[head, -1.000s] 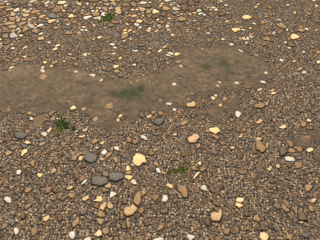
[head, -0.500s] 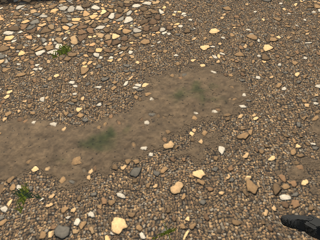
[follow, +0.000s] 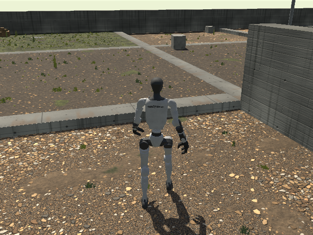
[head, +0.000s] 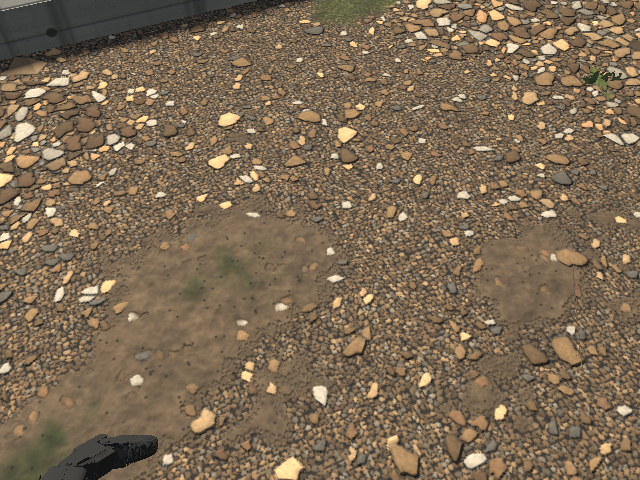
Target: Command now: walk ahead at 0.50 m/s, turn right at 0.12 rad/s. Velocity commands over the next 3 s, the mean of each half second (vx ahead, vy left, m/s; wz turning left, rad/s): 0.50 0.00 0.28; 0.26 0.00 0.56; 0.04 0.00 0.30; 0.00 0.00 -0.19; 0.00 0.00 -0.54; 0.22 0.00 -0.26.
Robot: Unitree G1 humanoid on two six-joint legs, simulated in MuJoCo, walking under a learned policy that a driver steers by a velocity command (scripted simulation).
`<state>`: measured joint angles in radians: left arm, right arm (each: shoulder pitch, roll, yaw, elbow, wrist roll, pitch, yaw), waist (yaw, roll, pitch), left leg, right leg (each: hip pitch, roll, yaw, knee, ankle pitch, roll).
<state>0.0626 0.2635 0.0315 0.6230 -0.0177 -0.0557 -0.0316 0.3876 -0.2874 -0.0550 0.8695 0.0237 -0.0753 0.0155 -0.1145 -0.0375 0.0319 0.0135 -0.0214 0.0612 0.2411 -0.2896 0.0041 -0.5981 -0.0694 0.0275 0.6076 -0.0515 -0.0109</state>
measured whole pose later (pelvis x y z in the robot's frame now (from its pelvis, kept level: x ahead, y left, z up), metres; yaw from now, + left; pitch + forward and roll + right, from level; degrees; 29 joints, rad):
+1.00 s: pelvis +0.48 +0.05 +0.00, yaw +30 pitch +3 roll +0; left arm 0.08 0.29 0.04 0.70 0.00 -0.03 0.02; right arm 0.20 -0.32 -0.08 0.69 0.02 0.03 -0.02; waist -0.04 -0.02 0.04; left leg -0.30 -0.12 -0.15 0.49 -0.23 0.06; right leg -0.56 -0.01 0.12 0.70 -0.21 0.10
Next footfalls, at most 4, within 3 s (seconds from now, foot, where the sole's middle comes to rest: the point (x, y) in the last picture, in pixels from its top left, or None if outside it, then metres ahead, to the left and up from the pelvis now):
0.08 right None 0.22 -0.13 -0.78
0.62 left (236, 478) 0.48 0.14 -0.78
1.06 right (297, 382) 0.67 0.00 -0.78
1.40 left None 0.48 0.17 -0.78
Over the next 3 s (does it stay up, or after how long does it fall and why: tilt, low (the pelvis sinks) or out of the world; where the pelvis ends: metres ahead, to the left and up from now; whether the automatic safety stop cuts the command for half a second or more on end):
stays up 0.64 0.06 0.00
